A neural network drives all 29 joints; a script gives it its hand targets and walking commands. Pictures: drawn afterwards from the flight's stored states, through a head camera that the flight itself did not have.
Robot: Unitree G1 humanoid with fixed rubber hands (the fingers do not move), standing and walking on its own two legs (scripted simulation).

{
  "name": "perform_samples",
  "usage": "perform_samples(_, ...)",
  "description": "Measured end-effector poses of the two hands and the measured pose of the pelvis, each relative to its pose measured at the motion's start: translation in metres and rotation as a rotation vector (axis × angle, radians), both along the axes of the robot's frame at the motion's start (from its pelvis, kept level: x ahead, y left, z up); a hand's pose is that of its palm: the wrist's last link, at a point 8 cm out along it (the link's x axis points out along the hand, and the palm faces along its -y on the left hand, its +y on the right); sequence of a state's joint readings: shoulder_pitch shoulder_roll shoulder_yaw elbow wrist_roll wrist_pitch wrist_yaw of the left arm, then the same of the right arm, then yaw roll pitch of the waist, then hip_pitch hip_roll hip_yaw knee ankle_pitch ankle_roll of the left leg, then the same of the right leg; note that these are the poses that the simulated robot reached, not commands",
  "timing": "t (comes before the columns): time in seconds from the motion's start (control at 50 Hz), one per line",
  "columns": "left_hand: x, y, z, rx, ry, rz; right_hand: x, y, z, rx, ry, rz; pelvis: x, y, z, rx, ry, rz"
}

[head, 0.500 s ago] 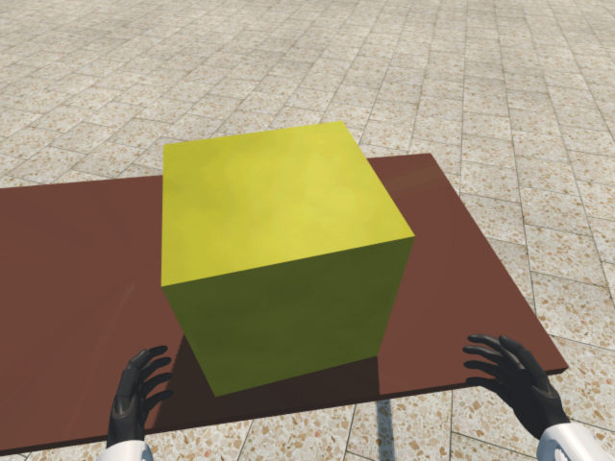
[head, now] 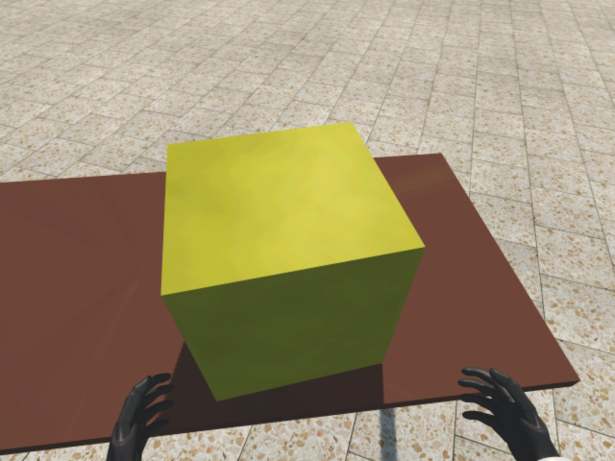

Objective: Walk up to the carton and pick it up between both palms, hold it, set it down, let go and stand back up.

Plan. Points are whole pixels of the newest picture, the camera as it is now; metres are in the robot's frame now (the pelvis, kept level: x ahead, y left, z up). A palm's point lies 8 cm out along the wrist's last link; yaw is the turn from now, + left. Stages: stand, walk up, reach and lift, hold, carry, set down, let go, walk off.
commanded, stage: set down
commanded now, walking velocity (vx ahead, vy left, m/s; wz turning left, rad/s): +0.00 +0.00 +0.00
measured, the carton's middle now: (283, 262) +0.38 +0.07 +0.06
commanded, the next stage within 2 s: let go in 1.16 s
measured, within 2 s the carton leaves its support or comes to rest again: neither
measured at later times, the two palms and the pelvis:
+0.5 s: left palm (122, 456) +0.15 +0.24 +0.00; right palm (520, 448) +0.17 -0.21 -0.01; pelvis -0.03 +0.02 +0.00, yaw -1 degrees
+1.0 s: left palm (114, 456) +0.15 +0.25 +0.00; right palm out of the picture +0.12 -0.20 -0.06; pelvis -0.09 +0.05 -0.02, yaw +0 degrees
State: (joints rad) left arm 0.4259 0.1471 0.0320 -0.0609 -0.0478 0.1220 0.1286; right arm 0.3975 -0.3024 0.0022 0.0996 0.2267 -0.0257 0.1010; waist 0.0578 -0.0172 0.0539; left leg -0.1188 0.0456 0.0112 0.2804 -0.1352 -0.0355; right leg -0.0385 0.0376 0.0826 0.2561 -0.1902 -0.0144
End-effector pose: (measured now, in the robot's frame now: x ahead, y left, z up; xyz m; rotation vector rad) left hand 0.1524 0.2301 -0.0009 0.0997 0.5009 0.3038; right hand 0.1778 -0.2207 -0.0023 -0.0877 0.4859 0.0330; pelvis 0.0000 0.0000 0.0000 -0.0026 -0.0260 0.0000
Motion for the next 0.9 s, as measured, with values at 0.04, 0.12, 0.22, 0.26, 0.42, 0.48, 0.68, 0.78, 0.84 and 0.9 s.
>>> perform_samples(0.04,0.0,0.0,0.001,0.0,-0.002,0.001,-0.002,0.0,-0.004,0.0,0.012,-0.004,-0.001,0.001,0.0,0.0,0.001,0.001)
perform_samples(0.12,0.0,0.002,0.0,0.0,-0.001,-0.019,-0.003,0.002,-0.004,-0.017,-0.004,-0.002,-0.002,0.005,0.0,0.0,0.002,-0.001)
perform_samples(0.22,-0.001,0.003,-0.001,-0.004,-0.009,-0.042,-0.005,0.003,-0.006,-0.027,-0.013,-0.01,-0.006,0.009,0.0,0.001,-0.004,-0.004)
perform_samples(0.26,-0.001,0.004,-0.001,-0.011,-0.015,-0.04,-0.005,0.003,-0.006,-0.026,-0.017,-0.013,-0.008,0.01,0.0,0.002,-0.008,-0.005)
perform_samples(0.42,-0.002,0.006,-0.002,-0.016,-0.031,-0.075,-0.005,0.005,-0.006,-0.052,-0.024,-0.015,-0.021,0.016,-0.001,0.001,-0.035,-0.013)
perform_samples(0.48,-0.002,0.007,-0.002,-0.014,-0.029,-0.094,-0.005,0.006,-0.006,-0.054,-0.026,-0.026,-0.027,0.018,-0.002,0.001,-0.052,-0.014)
perform_samples(0.68,0.0,0.012,-0.001,-0.037,-0.008,-0.144,-0.006,0.01,-0.005,-0.063,-0.017,-0.057,-0.047,0.031,-0.005,0.01,-0.104,-0.006)
perform_samples(0.78,0.0,0.014,-0.001,-0.045,-0.008,-0.169,-0.006,0.012,-0.005,-0.086,-0.012,-0.058,-0.058,0.038,-0.008,0.003,-0.134,-0.013)
perform_samples(0.84,0.002,0.017,0.0,-0.053,0.007,-0.195,-0.006,0.013,-0.004,-0.106,0.003,-0.054,-0.065,0.041,-0.007,0.014,-0.14,-0.007)
perform_samples(0.9,0.003,0.017,0.001,-0.051,0.024,-0.21,-0.012,0.016,-0.007,-0.126,0.023,-0.039,-0.075,0.046,-0.009,0.02,-0.155,0.008)
